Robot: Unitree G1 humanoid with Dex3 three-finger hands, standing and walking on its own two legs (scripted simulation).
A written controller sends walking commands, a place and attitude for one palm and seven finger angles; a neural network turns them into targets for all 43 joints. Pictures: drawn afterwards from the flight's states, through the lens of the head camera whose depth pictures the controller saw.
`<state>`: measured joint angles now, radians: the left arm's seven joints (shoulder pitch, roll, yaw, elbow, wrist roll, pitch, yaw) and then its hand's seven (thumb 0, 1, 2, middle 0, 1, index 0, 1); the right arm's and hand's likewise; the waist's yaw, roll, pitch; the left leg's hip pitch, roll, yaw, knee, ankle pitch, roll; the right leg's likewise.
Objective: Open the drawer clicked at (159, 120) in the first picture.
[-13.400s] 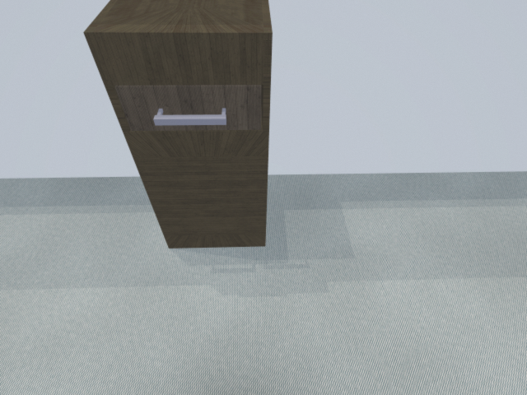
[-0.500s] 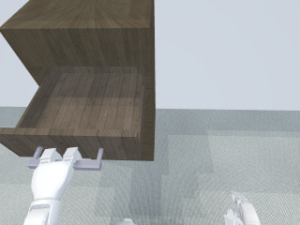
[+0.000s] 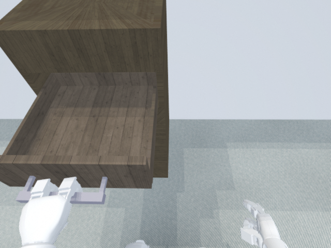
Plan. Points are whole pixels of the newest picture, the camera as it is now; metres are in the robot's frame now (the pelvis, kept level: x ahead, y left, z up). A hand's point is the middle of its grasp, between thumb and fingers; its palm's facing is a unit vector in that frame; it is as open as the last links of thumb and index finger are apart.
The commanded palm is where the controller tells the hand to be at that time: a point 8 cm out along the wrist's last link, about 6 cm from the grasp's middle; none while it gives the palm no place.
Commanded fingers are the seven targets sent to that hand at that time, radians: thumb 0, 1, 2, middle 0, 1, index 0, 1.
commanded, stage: pull the drawer open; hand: left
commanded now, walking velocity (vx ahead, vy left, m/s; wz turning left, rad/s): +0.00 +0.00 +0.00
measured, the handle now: (64, 189) +0.24 +0.26 +0.02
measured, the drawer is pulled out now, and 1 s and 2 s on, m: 0.30 0.30 0.30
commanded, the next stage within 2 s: open the thumb to release the handle in 0.06 s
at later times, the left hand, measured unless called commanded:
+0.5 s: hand (56, 215) +0.19 +0.27 +0.00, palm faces -0.01 -0.06 -1.00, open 8.7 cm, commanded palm +0.17 +0.25 +0.04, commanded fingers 0.00 -0.36 0.36 -0.31 -1.22 -0.31 -1.22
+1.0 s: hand (60, 213) +0.20 +0.26 -0.01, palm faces +0.01 -0.05 -1.00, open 13.7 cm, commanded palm +0.18 +0.25 +0.04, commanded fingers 0.00 -0.50 0.30 -0.30 -1.20 -0.30 -1.20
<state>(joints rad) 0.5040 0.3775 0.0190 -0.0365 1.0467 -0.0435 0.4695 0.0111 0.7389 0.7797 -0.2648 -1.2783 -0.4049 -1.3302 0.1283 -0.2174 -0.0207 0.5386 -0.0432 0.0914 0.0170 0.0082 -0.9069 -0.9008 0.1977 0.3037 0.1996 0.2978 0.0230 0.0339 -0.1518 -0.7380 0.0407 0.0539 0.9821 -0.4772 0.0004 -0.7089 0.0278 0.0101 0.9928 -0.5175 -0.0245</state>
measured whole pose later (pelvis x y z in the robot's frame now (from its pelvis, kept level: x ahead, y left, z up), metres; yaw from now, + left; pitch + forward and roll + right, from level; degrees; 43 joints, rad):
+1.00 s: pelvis -0.02 +0.00 +0.00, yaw +2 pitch +12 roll +0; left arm 0.28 0.37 -0.03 0.12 1.07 -0.02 0.47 0.00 -0.49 0.31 -0.30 -1.20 -0.33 -1.22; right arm 0.14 -0.23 -0.03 0.60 -0.04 0.09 -0.04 0.01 -0.91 -0.90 0.20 0.30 0.20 0.30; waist 0.06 0.05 -0.13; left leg -0.75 0.02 0.01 0.98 -0.44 0.00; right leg -0.70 0.01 -0.03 0.98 -0.49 -0.03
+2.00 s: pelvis +0.00 +0.00 +0.05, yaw +2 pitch +3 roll +0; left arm 0.32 0.45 -0.02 -0.22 0.95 0.03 0.18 0.00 -0.50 0.30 -0.32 -1.20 -0.33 -1.21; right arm 0.11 -0.24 0.00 0.60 -0.01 0.09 -0.03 0.01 -0.91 -0.90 0.20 0.30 0.20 0.30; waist 0.10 0.08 -0.06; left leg -0.37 0.01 0.02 0.64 -0.32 0.00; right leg -0.33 0.00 -0.02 0.66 -0.38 -0.02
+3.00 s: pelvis +0.00 +0.01 +0.06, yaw +3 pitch +0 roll +0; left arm 0.42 0.54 0.10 -0.40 0.84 0.00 0.06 0.00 -0.50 0.30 -0.32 -1.20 -0.32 -1.20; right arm 0.11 -0.25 0.02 0.58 0.01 0.09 -0.02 0.01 -0.91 -0.90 0.20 0.30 0.20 0.30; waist 0.12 0.10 -0.01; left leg -0.27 0.00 0.01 0.53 -0.26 0.01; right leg -0.21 0.00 -0.03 0.52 -0.31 -0.01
